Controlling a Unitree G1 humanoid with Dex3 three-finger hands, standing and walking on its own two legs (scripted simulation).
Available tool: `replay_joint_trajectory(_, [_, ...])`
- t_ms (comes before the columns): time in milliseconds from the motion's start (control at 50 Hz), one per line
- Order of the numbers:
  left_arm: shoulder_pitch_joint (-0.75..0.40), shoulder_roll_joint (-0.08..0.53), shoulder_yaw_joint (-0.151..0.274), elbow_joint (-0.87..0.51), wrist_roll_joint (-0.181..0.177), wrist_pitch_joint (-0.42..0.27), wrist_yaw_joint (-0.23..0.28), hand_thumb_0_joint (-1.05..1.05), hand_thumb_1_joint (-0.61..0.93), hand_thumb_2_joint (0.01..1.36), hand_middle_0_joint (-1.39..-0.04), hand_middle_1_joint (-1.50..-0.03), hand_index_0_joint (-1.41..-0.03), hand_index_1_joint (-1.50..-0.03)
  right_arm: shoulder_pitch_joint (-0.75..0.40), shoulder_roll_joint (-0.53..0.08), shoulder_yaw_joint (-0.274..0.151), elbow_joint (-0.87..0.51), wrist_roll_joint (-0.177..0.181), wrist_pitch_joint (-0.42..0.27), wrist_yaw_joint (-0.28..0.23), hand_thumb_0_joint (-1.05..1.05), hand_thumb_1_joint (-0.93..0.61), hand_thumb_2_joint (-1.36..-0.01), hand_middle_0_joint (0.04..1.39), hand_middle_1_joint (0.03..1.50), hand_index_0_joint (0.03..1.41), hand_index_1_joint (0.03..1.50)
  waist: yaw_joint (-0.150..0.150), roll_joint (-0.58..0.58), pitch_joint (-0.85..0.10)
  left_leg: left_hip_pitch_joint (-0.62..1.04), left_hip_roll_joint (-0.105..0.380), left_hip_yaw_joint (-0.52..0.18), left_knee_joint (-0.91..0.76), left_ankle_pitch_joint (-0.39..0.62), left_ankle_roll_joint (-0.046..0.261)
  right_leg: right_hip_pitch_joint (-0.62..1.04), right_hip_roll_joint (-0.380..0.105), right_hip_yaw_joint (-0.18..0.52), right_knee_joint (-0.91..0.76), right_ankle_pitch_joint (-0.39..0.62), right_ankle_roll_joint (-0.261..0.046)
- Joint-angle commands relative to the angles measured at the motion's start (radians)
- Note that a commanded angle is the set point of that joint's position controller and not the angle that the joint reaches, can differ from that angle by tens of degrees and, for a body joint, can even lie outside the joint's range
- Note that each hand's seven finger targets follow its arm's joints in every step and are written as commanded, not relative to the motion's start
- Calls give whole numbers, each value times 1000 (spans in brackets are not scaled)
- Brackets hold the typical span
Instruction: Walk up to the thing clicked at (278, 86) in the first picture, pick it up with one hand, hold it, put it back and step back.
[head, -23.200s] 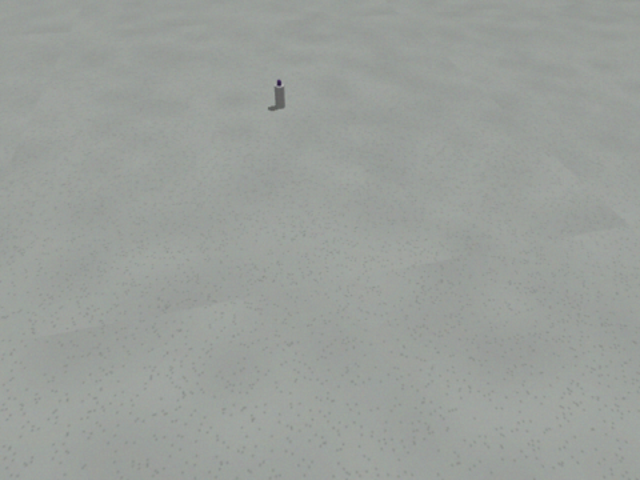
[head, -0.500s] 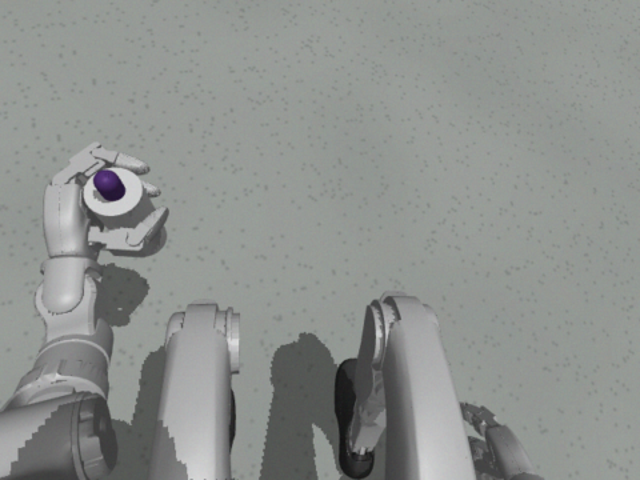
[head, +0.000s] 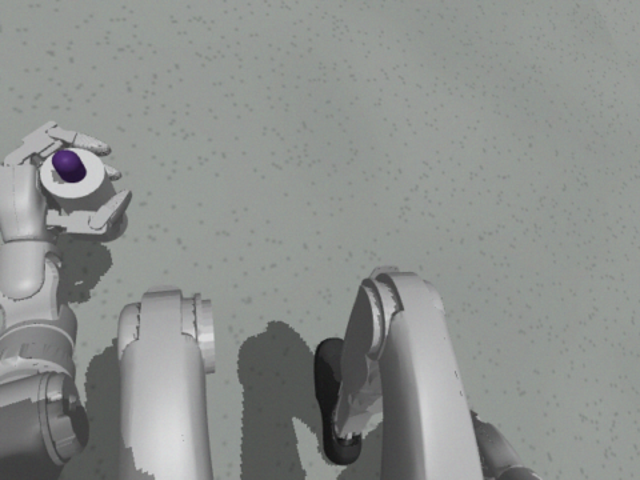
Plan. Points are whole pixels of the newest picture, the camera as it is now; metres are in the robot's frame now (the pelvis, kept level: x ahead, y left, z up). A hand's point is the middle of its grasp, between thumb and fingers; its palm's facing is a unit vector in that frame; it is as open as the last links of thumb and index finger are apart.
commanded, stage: crouch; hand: left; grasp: from the side
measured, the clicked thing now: (87, 194) +0.44 +0.23 -0.10
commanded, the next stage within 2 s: lower in 0.16 s
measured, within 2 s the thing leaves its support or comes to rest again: rests again in 1.62 s
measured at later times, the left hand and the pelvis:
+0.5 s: hand (108, 202) +0.45 +0.22 -0.14, palm faces +0.12 -0.99 -0.01, open 8.1 cm; pelvis +0.00 +0.01 -0.02, yaw -3 degrees
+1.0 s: hand (120, 208) +0.46 +0.22 -0.19, palm faces +0.16 -0.99 -0.02, open 8.0 cm; pelvis -0.02 +0.02 -0.03, yaw -6 degrees
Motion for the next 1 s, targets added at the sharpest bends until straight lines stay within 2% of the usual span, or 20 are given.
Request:
replay_joint_trajectory(0, [-336, 206, 18, -227, -26, -110, -5, 0, 369, 1274, -1235, -1358, -1237, -1363, 123, -273, -66, -35, -8, -8, -6, 0, -901, -907, 199, 300, 200, 300, -21, 304, -677, 426, 3, 66, -312, 97, 15, 370, 41, -82, -175, 88, -54])
replay_joint_trajectory(60, [-326, 232, 37, -207, -27, -117, 2, 0, 387, 1258, -1215, -1332, -1216, -1338, 111, -284, -58, -31, -14, -2, -6, 0, -904, -908, 199, 300, 200, 300, -18, 302, -659, 413, 4, 62, -296, 104, 15, 366, 42, -85, -164, 94, -52])
replay_joint_trajectory(80, [-327, 220, 19, -208, -28, -119, 2, 0, 384, 1270, -1229, -1347, -1229, -1354, 109, -280, -49, -35, -18, -2, -4, 0, -905, -909, 199, 300, 200, 300, -25, 302, -664, 407, 3, 64, -287, 109, 15, 387, 44, -83, -165, 101, -51])
replay_joint_trajectory(160, [-318, 239, 25, -201, -22, -128, 13, 0, 365, 1268, -1242, -1353, -1241, -1360, 109, -291, -37, -34, -28, 4, -1, 0, -909, -910, 199, 300, 200, 300, -33, 319, -657, 428, 6, 52, -279, 142, 11, 381, 47, -93, -153, 129, -53])
replay_joint_trajectory(200, [-339, 235, 14, -212, -27, -138, 12, 0, 383, 1263, -1239, -1340, -1236, -1349, 99, -292, -30, -39, -31, 8, 1, 0, -908, -910, 199, 300, 200, 300, -46, 320, -644, 405, 6, 50, -271, 127, 13, 384, 48, -96, -151, 121, -52])
replay_joint_trajectory(240, [-311, 241, 20, -177, -24, -139, 13, 0, 381, 1265, -1241, -1351, -1241, -1357, 103, -300, -24, -31, -35, 8, 2, 0, -911, -910, 199, 300, 200, 300, -54, 307, -634, 402, 6, 47, -259, 150, 14, 401, 48, -100, -146, 143, -48])
replay_joint_trajectory(260, [-342, 257, 25, -189, -23, -144, 19, 0, 341, 1232, -1258, -1375, -1265, -1374, 96, -300, -20, -36, -37, 8, 4, 0, -917, -909, 199, 300, 199, 300, -53, 310, -620, 386, 7, 46, -257, 130, 15, 389, 49, -101, -146, 127, -49])
replay_joint_trajectory(340, [-306, 237, 15, -77, -18, -159, 34, 0, 284, 1246, -1260, -1388, -1265, -1390, 78, -311, 11, -46, -50, 15, 11, 0, -919, -910, 199, 300, 199, 300, -88, 271, -560, 363, 9, 29, -235, 132, 16, 394, 53, -116, -142, 133, -44])
replay_joint_trajectory(380, [-293, 263, 34, -44, -15, -174, 45, 0, 283, 1234, -1263, -1383, -1270, -1384, 63, -319, 25, -56, -58, 16, 14, 0, -920, -909, 199, 300, 199, 300, -83, 265, -557, 372, 12, 25, -226, 138, 15, 403, 55, -119, -142, 136, -42])
replay_joint_trajectory(400, [-327, 291, 38, -72, -10, -188, 51, 0, 288, 1237, -1255, -1379, -1262, -1380, 58, -324, 33, -62, -65, 19, 15, 0, -915, -908, 199, 300, 199, 300, -89, 290, -558, 383, 14, 18, -231, 141, 11, 402, 57, -127, -135, 136, -44])
replay_joint_trajectory(500, [-340, 342, 48, -40, -3, -230, 65, 0, 300, 1230, -1246, -1368, -1252, -1369, 21, -337, 70, -70, -89, 21, 20, 0, -914, -908, 199, 300, 199, 300, -111, 318, -536, 384, 22, 10, -208, 126, 10, 424, 65, -135, -129, 136, -41])
replay_joint_trajectory(520, [-376, 357, 43, -60, -1, -242, 70, 0, 312, 1221, -1251, -1363, -1258, -1364, 13, -344, 76, -70, -94, 21, 20, 0, -919, -909, 199, 300, 199, 300, -121, 338, -524, 384, 23, 6, -210, 112, 8, 416, 64, -140, -126, 125, -41])
replay_joint_trajectory(560, [-386, 399, 63, -75, 3, -257, 84, 0, 303, 1221, -1249, -1362, -1257, -1361, -1, -358, 83, -75, -102, 21, 18, 0, -913, -907, 199, 300, 199, 300, -122, 362, -524, 407, 28, -8, -213, 101, 4, 402, 65, -152, -118, 117, -43])
replay_joint_trajectory(600, [-356, 371, 51, -33, 5, -263, 92, 0, 326, 1226, -1259, -1367, -1265, -1367, -6, -364, 94, -76, -112, 22, 18, 0, -922, -909, 199, 300, 199, 300, -136, 373, -508, 433, 31, -20, -211, 113, -3, 391, 63, -161, -109, 133, -42])
replay_joint_trajectory(680, [-342, 397, 57, -17, 14, -283, 119, 0, 308, 1247, -1270, -1388, -1277, -1388, -21, -379, 118, -95, -128, 23, 19, 0, -923, -910, 199, 300, 199, 300, -149, 400, -498, 452, 34, -36, -205, 172, -11, 425, 66, -176, -98, 182, -41])
replay_joint_trajectory(720, [-304, 373, 37, 28, 21, -282, 126, 0, 348, 1265, -1274, -1400, -1282, -1399, -32, -379, 129, -101, -133, 24, 22, 0, -919, -909, 199, 300, 199, 300, -157, 381, -473, 437, 35, -44, -195, 187, -9, 425, 69, -181, -95, 197, -40])
replay_joint_trajectory(740, [-329, 401, 51, 19, 24, -286, 138, 0, 320, 1277, -1282, -1411, -1289, -1412, -33, -384, 134, -104, -136, 26, 22, 0, -922, -910, 199, 300, 199, 300, -160, 385, -464, 433, 36, -48, -196, 181, -9, 426, 69, -184, -97, 194, -40])
replay_joint_trajectory(780, [-325, 391, 35, 35, 26, -291, 152, 0, 312, 1272, -1273, -1407, -1281, -1406, -44, -388, 143, -108, -142, 30, 22, 0, -917, -909, 199, 300, 199, 300, -171, 382, -443, 434, 37, -57, -192, 170, -9, 417, 71, -193, -96, 188, -37])
replay_joint_trajectory(920, [-323, 448, 38, 85, 41, -316, 187, 0, 337, 1286, -1264, -1403, -1272, -1404, -82, -405, 178, -130, -156, 34, 25, 0, -911, -907, 200, 300, 200, 300, -187, 375, -385, 423, 48, -86, -194, 117, -8, 413, 79, -210, -101, 155, -33])
replay_joint_trajectory(980, [-355, 472, 37, 82, 32, -334, 199, 0, 342, 1282, -1272, -1404, -1281, -1403, -106, -408, 195, -141, -161, 32, 24, 0, -911, -906, 200, 300, 200, 300, -199, 361, -366, 387, 45, -83, -179, 84, 0, 425, 87, -214, -109, 140, -30])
